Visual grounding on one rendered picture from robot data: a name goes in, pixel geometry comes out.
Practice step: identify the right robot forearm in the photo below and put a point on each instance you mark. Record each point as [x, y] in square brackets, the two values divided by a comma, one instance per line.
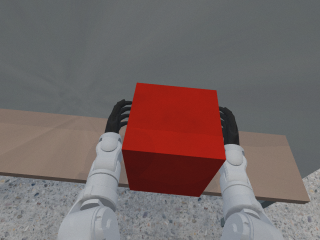
[236, 190]

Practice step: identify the robot right upper arm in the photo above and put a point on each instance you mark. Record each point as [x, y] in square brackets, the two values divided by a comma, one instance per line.
[242, 226]

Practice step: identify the carton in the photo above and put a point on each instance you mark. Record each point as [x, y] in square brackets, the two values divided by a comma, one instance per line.
[173, 143]

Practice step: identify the robot right hand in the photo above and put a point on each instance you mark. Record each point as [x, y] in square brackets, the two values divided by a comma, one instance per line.
[230, 130]

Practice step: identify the robot left hand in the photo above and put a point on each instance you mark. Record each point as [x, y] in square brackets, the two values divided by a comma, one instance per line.
[114, 123]

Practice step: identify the table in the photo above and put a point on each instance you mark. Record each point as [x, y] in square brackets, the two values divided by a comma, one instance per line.
[61, 147]

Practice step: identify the left robot forearm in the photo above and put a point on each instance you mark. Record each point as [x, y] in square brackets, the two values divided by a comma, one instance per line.
[104, 175]

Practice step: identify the robot left upper arm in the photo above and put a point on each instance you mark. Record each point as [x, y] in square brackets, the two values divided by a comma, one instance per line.
[97, 223]

